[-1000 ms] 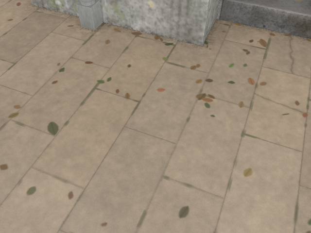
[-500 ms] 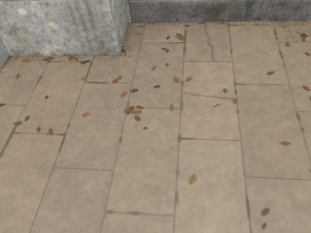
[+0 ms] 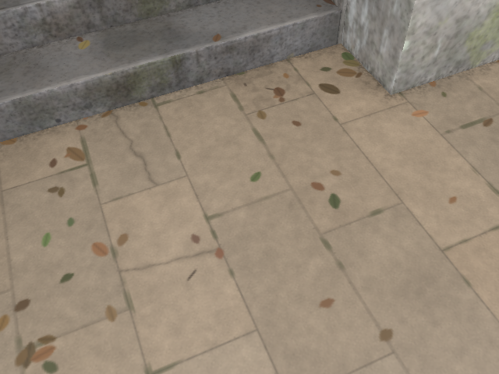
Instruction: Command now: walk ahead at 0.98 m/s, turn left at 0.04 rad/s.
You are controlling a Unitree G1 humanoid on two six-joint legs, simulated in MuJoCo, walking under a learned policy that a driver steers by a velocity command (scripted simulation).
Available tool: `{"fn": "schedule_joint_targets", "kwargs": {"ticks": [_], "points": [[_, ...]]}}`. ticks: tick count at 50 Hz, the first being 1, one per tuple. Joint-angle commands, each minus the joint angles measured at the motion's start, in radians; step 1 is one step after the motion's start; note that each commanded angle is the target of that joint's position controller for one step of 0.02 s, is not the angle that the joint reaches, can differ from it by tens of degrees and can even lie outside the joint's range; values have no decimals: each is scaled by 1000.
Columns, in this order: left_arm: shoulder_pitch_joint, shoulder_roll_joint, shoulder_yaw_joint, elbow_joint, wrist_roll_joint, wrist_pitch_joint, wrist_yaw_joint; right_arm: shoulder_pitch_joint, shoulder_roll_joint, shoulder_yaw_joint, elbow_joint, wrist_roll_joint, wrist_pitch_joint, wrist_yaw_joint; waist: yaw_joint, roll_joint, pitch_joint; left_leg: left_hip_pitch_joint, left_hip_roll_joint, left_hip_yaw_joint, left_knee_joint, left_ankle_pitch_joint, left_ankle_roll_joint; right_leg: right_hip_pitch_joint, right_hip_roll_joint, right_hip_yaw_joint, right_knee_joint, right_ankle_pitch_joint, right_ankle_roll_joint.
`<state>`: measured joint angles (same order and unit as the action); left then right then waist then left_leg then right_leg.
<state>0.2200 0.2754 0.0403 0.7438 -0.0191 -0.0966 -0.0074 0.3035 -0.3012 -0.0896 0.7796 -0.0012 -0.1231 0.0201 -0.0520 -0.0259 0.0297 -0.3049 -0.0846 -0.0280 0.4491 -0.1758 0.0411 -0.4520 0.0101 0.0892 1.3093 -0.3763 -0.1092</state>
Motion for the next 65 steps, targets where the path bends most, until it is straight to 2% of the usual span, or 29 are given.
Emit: {"fn": "schedule_joint_targets", "kwargs": {"ticks": [1, 6, 9, 11, 12, 13, 14, 16, 18, 20, 27, 30, 33, 34, 35, 36, 37, 39, 42, 46, 48, 52, 55, 57, 58, 59, 60, 62, 65], "points": [[-42, -23, -24, -129, 13, -32, -6, 27, 0, 22, -33, 18, -13, 11, 68, 62, -2, 137, 253, -485, -280, -182, 241, -236, -109, 55, -148, -13, 11], [-161, 11, -42, -180, 23, -57, -23, 9, -134, -9, -70, 41, -5, -16, 77, 67, 40, -222, 196, -313, -300, -95, 191, 159, -63, -33, -554, 310, 99], [-164, 83, -6, -187, 0, -51, -7, 99, -120, 0, -63, 52, 7, -16, 82, 79, 28, -162, 204, -332, -217, -122, 140, 293, -29, -32, -678, 298, 116], [-4, 137, 32, -158, -4, -54, 9, 115, -85, 18, -60, 39, 14, -12, 181, 55, -62, -159, 140, -276, 81, 36, 80, 501, -30, -41, -724, 239, 86], [213, 209, 60, -128, 8, -49, 22, 89, -28, 42, -88, 16, 9, -7, 281, -45, -211, -308, 88, -197, 437, -15, 34, 754, -203, 140, -749, 60, 25], [307, 293, 73, -109, 37, -35, 14, 227, 76, 72, -123, 65, -5, -12, 205, -369, -371, -523, 40, -130, 813, -353, 10, 928, -456, 685, -947, -289, -114], [275, 238, 68, -99, 23, -34, 7, 204, 19, 64, -118, 101, 2, -27, 197, -313, -280, -666, 94, -123, 1001, -263, 11, 839, -466, 869, -1061, -522, -131], [182, 116, 39, -75, 13, -27, 6, 62, -10, 55, -125, 69, 26, -31, 161, -105, -70, -702, 180, -77, 1057, -133, 16, 626, -409, 546, -1053, -242, -92], [79, 44, 25, -52, 37, -23, -1, 11, 13, 47, -142, 49, 57, -15, 82, -81, 28, -602, 235, -95, 979, -91, 17, 414, -321, 283, -1078, 7, -53], [29, 18, 27, -34, 23, -28, -4, -15, 39, 49, -162, 54, 87, -1, 43, -77, 53, -572, 264, -95, 924, -77, 16, 344, -298, 107, -1112, 173, -25], [55, 144, 53, 16, 23, -40, 23, -242, 8, 55, -243, 25, 81, 50, 74, 52, 122, -461, 218, 60, 467, 290, 39, 352, -234, -268, -1189, 395, 29], [101, 236, 67, 24, 29, -21, 23, -284, -46, 37, -267, 41, 72, 68, 55, -13, 80, -298, 108, 191, 344, 227, 88, 477, -246, -329, -1076, 999, 52], [60, 304, 83, -12, 22, 14, 28, 94, -199, -38, -191, 53, 92, 57, -172, -124, -138, 189, -2, 214, 347, 39, 169, 422, -274, -314, -531, 1507, 42], [42, 256, 69, -25, 17, 1, 27, 286, -254, -70, -124, 56, 105, 36, -245, -26, -185, 529, 34, 83, 255, 77, 215, 155, -180, -301, -141, 1007, 82], [100, 48, 9, -72, 50, -42, 13, 216, -320, -66, -127, 42, 109, 28, -77, 378, -159, 690, 168, -277, 221, 174, 306, -209, 37, -210, 315, -183, 119], [157, 71, -11, -156, 2, -94, 1, 160, -291, -47, -190, 13, 82, 26, -18, 371, -420, 824, 349, -839, -68, -404, 476, -419, 56, 61, 388, -183, 92], [-16, 174, 7, -173, -25, -113, 4, 179, -209, -40, -194, 15, 64, 22, -85, 160, -303, 703, 341, -869, -206, -502, 387, -431, -1, 87, 280, -62, 63], [-43, 142, 0, -172, -4, -98, 21, 73, -175, -25, -192, 13, 29, 28, 35, -97, -100, 355, 293, -732, -210, -355, 326, -334, -70, 78, 92, 30, 71], [-1, 135, 9, -164, 25, -51, 16, -30, -137, -6, -198, 11, 26, 7, 118, -45, 9, 52, 192, -548, -240, -224, 324, -205, -107, 81, -97, 51, 128], [-195, 39, -33, -221, 60, -46, 2, -2, -88, 19, -135, 26, 34, -39, 38, 8, 83, -127, 76, -220, -244, 53, 243, -84, -91, -68, -505, 451, 165], [-277, 5, -47, -238, 46, -52, -13, 74, -104, 19, -92, 25, 29, -37, -40, 52, 67, -138, 87, -179, -282, -15, 204, 41, -56, -121, -672, 682, 150], [-400, 93, -20, -290, 3, -64, -29, 159, -128, 23, 1, 3, 26, -21, -98, 95, 117, 212, 190, -165, -303, 91, 165, -124, -53, -106, -872, 641, 81], [-297, 141, 10, -293, 14, -69, -44, 157, -158, 22, 35, -37, 32, -31, -13, 121, 9, 400, 212, -97, -57, 783, 103, -52, 67, -183, -868, 486, 34], [144, 181, 34, -173, -1, -54, -44, 7, -176, 28, -13, -71, 45, -31, 231, 182, -204, 300, 189, -39, 399, 1098, 37, 346, 59, -163, -839, 568, -15], [329, 225, 29, -109, 17, -35, -30, -35, -101, 48, -78, -100, 46, -37, 244, -39, -343, -1, 104, -10, 807, 406, -8, 720, -106, 61, -673, 844, -42], [234, 315, 50, -144, 80, -51, -33, 196, 5, 92, -86, -45, 23, -13, 93, -464, -534, -474, -75, -90, 1244, -417, -99, 1139, -394, 720, -802, 855, -334], [163, 229, 64, -203, 72, -23, -18, 155, -178, 65, -64, -31, 10, 1, 175, -207, -624, -502, -1, -193, 1296, -291, -57, 1129, -324, 770, -890, 543, -291], [27, 186, 38, -225, 39, 0, -4, -74, -183, 68, -126, -32, 5, -8, 106, 161, -267, -446, 85, -134, 1110, -205, -40, 648, -243, 494, -953, 597, -190], [-19, 213, 37, -192, 22, 7, -14, -64, -137, 78, -179, -55, 38, -48, -4, 122, -72, -325, 109, -101, 902, -232, -80, 217, -122, 340, -1016, 837, -180]]}}
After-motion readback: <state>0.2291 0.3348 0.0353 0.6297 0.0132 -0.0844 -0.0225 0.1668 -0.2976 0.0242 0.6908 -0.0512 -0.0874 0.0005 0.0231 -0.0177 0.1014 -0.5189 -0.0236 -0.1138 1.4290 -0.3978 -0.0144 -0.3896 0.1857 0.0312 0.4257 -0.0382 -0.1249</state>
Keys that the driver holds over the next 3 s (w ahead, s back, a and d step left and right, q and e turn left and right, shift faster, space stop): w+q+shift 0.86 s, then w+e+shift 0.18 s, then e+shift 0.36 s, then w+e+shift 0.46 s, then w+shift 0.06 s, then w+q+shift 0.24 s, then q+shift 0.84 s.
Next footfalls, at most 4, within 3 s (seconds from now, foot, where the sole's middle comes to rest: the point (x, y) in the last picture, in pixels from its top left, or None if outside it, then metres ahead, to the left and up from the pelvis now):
0.24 right None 0.38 -0.17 -0.77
0.68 left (185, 298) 0.69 0.20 -0.77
1.14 right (136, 183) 1.14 0.39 -0.77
1.60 left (76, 164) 1.24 0.61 -0.77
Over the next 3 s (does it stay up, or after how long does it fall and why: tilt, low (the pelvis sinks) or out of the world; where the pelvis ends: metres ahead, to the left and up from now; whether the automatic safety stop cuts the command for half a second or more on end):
stays up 1.87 0.43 0.32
